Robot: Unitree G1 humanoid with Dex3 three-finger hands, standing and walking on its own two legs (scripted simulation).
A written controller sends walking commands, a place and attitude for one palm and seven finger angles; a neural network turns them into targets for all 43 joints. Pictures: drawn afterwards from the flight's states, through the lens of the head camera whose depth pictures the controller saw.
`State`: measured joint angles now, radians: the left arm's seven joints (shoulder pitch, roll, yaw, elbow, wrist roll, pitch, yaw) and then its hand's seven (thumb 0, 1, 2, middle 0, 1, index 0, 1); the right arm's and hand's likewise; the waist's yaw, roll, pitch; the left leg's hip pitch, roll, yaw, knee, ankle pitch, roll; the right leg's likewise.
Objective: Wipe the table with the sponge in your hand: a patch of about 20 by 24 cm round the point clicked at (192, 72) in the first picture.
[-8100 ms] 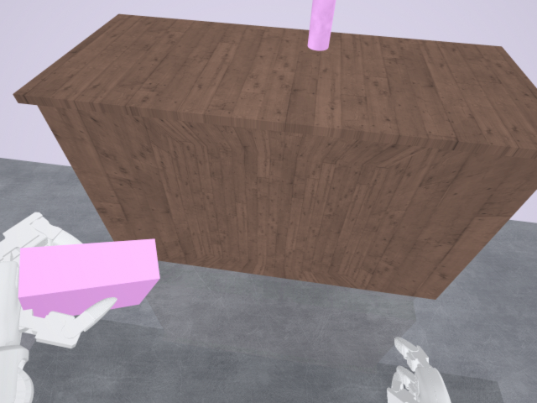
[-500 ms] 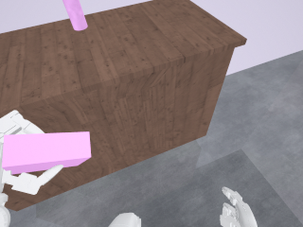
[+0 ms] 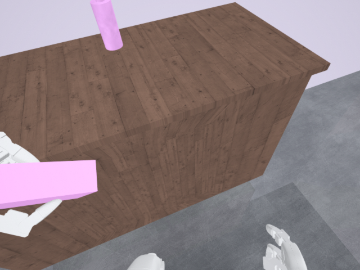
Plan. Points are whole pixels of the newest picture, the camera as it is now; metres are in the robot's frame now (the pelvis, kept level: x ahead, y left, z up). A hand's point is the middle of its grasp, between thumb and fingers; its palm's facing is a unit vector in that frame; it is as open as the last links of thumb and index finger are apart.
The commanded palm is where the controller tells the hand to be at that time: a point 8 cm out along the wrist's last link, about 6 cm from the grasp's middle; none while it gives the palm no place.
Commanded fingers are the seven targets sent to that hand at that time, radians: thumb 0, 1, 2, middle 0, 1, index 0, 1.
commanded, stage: shuffle to correct the standing spot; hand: left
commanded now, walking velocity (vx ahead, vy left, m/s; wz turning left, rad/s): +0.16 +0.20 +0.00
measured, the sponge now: (58, 183) +0.22 +0.19 +0.17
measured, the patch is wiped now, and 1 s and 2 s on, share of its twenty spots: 0.00 0.00 0.00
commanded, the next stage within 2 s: come to a stop and stand still in 1.26 s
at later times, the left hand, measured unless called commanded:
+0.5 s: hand out of the picture +0.25 +0.37 +0.20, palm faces +0.44 -0.74 -0.50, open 9.2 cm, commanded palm +0.21 +0.40 +0.18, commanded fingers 0.00 0.10 1.30 -1.20 -1.60 -1.20 -1.60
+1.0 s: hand out of the picture +0.27 +0.49 +0.16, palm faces +0.45 -0.80 -0.40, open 9.3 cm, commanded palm +0.22 +0.51 +0.18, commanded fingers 0.00 0.10 1.30 -1.20 -1.60 -1.20 -1.60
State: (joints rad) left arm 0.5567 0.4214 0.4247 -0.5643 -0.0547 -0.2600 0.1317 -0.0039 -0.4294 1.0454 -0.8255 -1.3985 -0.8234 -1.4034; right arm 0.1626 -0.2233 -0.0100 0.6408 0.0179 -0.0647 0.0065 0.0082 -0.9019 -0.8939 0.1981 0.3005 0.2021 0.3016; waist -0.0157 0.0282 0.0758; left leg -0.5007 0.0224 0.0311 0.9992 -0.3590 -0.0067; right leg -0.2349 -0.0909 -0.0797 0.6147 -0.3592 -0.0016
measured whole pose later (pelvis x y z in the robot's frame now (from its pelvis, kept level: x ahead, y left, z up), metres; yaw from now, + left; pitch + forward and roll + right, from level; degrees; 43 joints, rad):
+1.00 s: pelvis +0.06 +0.23 -0.01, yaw -1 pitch -3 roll +1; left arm 0.47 0.37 0.42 -0.46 -0.08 -0.17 0.15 -0.01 -0.44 1.05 -0.83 -1.40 -0.82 -1.41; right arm 0.18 -0.21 -0.03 0.62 0.03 -0.06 -0.05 0.01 -0.90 -0.89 0.20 0.30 0.20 0.30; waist 0.01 -0.01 0.07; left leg -0.32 0.02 0.07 0.66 -0.29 0.01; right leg -0.39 -0.08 0.01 0.93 -0.47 0.02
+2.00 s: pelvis +0.15 +0.28 +0.01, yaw +0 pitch +0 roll -1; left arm 0.51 0.35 0.33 -0.56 -0.08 -0.07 0.17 -0.01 -0.44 1.06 -0.83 -1.40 -0.82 -1.41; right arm 0.11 -0.25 -0.01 0.60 0.01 -0.02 -0.09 0.01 -0.90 -0.89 0.20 0.30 0.20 0.30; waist 0.00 0.02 0.08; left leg -0.23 0.03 0.00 0.49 -0.25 -0.01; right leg -0.25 0.01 -0.08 0.42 -0.16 -0.03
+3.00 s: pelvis +0.16 +0.30 +0.01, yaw +0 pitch +0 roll -1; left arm 0.27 0.45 0.38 -0.40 0.00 -0.15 0.10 0.00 -0.44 1.06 -0.83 -1.39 -0.82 -1.41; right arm 0.18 -0.20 0.00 0.58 0.00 -0.08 -0.06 0.01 -0.90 -0.89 0.20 0.30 0.20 0.30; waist 0.07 -0.02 0.06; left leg -0.21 0.01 0.01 0.48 -0.27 0.01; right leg -0.23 0.00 -0.06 0.39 -0.17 0.00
